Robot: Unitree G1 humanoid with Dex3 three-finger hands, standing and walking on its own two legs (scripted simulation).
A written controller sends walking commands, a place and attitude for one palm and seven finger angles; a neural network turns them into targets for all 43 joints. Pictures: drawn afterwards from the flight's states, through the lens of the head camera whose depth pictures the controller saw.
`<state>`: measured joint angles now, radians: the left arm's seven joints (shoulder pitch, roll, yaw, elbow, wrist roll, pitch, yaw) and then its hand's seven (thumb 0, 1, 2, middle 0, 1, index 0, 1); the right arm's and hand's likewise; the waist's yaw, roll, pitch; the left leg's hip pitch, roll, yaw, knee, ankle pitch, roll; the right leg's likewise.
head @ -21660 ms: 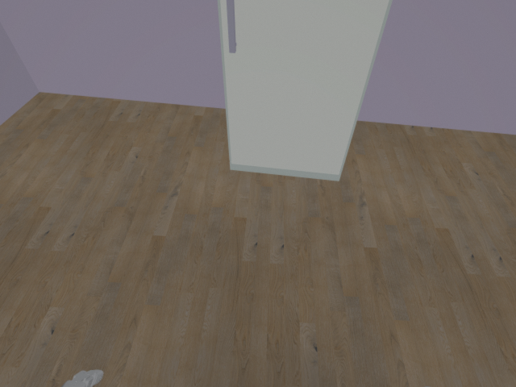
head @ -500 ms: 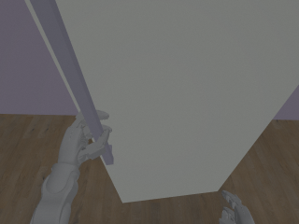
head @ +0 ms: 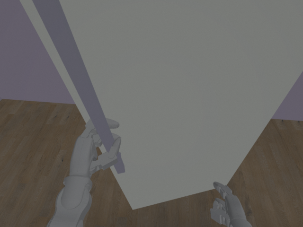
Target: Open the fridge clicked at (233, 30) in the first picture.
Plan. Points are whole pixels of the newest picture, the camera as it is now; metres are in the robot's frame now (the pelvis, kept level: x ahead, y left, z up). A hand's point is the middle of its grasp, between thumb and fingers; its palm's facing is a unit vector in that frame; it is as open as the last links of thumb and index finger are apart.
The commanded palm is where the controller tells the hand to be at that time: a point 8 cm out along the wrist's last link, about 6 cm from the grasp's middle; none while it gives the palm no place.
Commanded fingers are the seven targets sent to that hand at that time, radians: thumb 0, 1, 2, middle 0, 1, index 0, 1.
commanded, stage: walk backward, drawing the door open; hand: left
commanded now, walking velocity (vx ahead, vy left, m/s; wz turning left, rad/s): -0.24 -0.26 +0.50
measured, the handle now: (99, 113) +0.31 +0.12 +0.19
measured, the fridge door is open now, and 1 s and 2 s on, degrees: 21 55 68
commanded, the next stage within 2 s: stop walking and hold the door back in 1.30 s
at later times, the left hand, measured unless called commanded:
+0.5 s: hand (147, 226) +0.12 +0.01 +0.11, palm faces +0.18 -0.97 -0.18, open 6.6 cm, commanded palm +0.08 +0.06 +0.12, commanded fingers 0.00 0.90 0.90 -0.45 -1.40 -0.45 -1.40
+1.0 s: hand out of the picture +0.03 -0.10 +0.11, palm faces +0.62 -0.75 -0.22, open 6.7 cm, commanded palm -0.03 -0.08 +0.12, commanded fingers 0.00 0.90 0.90 -0.45 -1.40 -0.45 -1.40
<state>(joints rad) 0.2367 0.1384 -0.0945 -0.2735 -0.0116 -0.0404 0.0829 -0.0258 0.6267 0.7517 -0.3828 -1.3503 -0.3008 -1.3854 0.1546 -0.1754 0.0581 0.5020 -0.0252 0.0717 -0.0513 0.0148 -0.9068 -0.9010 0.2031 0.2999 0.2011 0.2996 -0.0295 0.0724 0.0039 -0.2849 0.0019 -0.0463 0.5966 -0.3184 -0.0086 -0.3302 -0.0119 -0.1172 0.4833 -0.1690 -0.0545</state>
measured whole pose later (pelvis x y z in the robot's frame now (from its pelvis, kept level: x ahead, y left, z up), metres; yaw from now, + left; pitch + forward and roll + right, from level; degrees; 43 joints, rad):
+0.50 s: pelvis -0.10 -0.13 +0.00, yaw +17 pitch -1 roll +1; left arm 0.26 0.17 -0.15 -0.37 0.04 -0.05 0.07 -0.03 0.61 0.76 -0.42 -1.33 -0.28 -1.37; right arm 0.17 -0.16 -0.02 0.64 -0.02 -0.07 -0.08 0.02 -0.91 -0.90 0.20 0.30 0.20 0.30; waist -0.06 0.01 0.07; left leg -0.48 0.03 -0.03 0.92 -0.40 -0.02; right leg -0.33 0.00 -0.13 0.53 -0.19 -0.09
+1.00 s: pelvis -0.11 -0.37 -0.01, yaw +42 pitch -2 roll +1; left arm 0.17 0.20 -0.03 -0.40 0.05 -0.07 0.05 -0.04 0.60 0.78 -0.43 -1.38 -0.27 -1.37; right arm 0.13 -0.17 -0.03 0.60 -0.02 -0.12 -0.08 0.02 -0.91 -0.90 0.20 0.30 0.20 0.30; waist -0.05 -0.03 0.18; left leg -0.39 0.03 0.13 0.99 -0.55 -0.02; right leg -0.38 -0.08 -0.16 0.60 -0.19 -0.06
